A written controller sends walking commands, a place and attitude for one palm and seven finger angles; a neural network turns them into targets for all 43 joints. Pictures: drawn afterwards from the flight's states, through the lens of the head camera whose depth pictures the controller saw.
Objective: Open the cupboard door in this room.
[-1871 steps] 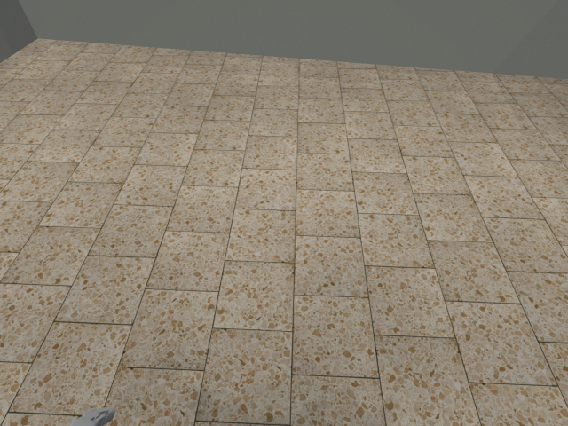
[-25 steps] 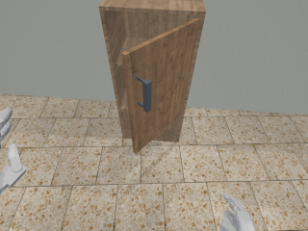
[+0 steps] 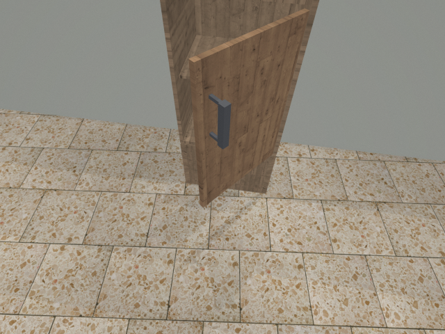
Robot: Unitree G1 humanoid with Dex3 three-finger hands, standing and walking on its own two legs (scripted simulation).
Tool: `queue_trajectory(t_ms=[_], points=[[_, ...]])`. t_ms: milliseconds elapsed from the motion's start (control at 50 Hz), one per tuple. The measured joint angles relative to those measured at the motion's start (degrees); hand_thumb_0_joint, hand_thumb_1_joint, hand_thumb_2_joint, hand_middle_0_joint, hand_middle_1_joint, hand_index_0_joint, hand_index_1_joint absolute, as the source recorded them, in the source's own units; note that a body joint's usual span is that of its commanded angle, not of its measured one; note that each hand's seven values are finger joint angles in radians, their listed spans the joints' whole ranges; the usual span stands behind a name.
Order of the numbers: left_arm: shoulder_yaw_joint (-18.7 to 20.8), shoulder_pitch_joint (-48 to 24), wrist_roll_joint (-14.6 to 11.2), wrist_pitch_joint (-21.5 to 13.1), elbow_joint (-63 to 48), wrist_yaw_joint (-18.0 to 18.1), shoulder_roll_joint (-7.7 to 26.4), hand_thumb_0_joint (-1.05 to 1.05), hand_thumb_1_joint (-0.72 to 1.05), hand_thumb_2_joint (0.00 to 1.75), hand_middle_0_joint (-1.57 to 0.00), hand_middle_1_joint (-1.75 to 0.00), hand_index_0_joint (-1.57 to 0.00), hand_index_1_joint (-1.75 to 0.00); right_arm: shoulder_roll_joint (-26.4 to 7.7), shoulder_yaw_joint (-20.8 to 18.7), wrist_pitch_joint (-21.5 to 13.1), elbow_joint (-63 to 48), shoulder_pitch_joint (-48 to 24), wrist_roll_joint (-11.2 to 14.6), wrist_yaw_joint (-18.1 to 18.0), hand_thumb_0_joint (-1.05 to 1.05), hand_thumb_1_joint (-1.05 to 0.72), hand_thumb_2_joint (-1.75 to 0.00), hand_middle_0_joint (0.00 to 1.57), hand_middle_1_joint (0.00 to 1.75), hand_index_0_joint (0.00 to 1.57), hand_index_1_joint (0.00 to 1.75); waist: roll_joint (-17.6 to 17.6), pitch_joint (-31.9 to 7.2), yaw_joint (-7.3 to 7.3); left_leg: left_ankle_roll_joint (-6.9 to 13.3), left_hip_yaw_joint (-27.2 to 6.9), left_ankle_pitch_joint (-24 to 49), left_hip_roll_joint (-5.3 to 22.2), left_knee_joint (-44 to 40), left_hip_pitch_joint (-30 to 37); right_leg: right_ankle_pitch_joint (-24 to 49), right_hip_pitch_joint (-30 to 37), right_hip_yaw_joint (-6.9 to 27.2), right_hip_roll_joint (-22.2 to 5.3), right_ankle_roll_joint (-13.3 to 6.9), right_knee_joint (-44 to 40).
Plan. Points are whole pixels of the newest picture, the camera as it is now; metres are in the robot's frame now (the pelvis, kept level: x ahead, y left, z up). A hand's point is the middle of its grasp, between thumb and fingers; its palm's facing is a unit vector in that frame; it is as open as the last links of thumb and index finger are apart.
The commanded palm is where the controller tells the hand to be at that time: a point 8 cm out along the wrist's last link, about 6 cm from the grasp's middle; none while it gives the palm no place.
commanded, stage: let the arm hang, fingers relaxed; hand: left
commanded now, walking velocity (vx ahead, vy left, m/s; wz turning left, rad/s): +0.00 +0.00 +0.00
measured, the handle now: (218, 121) +0.60 +0.05 +0.00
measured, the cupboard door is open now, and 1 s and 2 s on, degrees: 51 51 51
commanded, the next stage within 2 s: look to check the result in 0.62 s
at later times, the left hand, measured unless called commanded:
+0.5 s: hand out of the picture +0.02 +0.16 -0.17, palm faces +0.02 -0.98 -0.19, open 7.3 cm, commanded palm none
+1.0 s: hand out of the picture +0.01 +0.16 -0.17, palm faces +0.03 -0.98 -0.20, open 7.4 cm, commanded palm none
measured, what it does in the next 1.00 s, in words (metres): stands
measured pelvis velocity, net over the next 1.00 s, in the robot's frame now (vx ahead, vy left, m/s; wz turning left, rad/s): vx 0.02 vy -0.01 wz -0.01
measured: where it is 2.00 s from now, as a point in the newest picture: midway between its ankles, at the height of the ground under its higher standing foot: outside the picture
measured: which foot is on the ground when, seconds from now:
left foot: down 0.00-1.00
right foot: down 0.00-1.00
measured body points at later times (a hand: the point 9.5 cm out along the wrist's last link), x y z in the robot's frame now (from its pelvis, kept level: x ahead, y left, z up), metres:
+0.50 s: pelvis +0.01 -0.01 +0.00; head +0.01 -0.01 +0.45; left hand +0.02 +0.21 -0.16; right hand +0.00 -0.22 -0.17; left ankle +0.05 +0.11 -0.74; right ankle -0.01 -0.10 -0.74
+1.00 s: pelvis +0.02 -0.01 +0.00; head +0.04 -0.02 +0.45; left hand +0.01 +0.21 -0.16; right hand +0.02 -0.23 -0.16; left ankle +0.05 +0.11 -0.74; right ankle -0.01 -0.10 -0.74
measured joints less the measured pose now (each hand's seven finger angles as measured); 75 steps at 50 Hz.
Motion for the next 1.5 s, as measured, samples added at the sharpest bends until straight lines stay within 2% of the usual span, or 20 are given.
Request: queue_trajectory(t_ms=[260, 420, 1340, 1500], points=[[0.49, -1.35, -0.12, -0.99, 1.06, 1.16, -1.68, 0.0, 0.91, 0.9, -0.2, -0.3, -0.2, -0.3, 3.68, -0.14, -0.53, 1.71, -0.11, -0.2, -0.37, 0.01, -0.91, -0.9, 0.2, 0.3, 0.2, 0.3, 1.97, -1.41, -0.57, -0.04, 0.32, -0.15, -0.33, -0.42, 1.39, -0.81, 0.72, 0.29, -0.4, -0.03, 0.88], [0.49, -4.69, -0.04, -1.61, -0.81, 1.17, -3.46, 0.0, 0.91, 0.9, -0.2, -0.3, -0.2, -0.3, 3.25, -0.59, -0.91, 1.82, -0.3, -0.32, -0.4, 0.02, -0.92, -0.9, 0.2, 0.3, 0.2, 0.3, 1.26, -2.43, -1.05, -0.23, 0.41, -0.5, -0.33, -0.44, 1.92, -1.35, 1.05, 0.39, -0.42, -0.15, 1.22], [0.63, -5.61, -0.18, -2.05, 0.05, 1.05, -1.68, 0.0, 0.91, 0.9, -0.2, -0.3, -0.2, -0.3, 1.28, -0.45, -1.59, 1.68, -3.19, -0.13, -0.81, 0.01, -0.92, -0.9, 0.2, 0.3, 0.2, 0.3, 0.64, -1.48, -0.65, -1.2, 0.42, -1.02, 0.58, -3.04, 4.89, -0.93, 4.59, 0.53, 0.66, -0.85, -2.95], [2.28, -5.08, 0.17, -0.23, -1.77, 0.59, -1.65, 0.0, 0.91, 0.9, -0.2, -0.3, -0.2, -0.3, 1.21, -1.79, -0.49, -0.01, -3.64, -0.2, -1.27, 0.01, -0.91, -0.9, 0.2, 0.3, 0.2, 0.3, 1.06, -0.87, -0.03, -1.44, 2.87, -3.67, 2.38, 1.37, 2.8, -1.96, 1.81, 3.12, 1.97, -1.16, 0.52]])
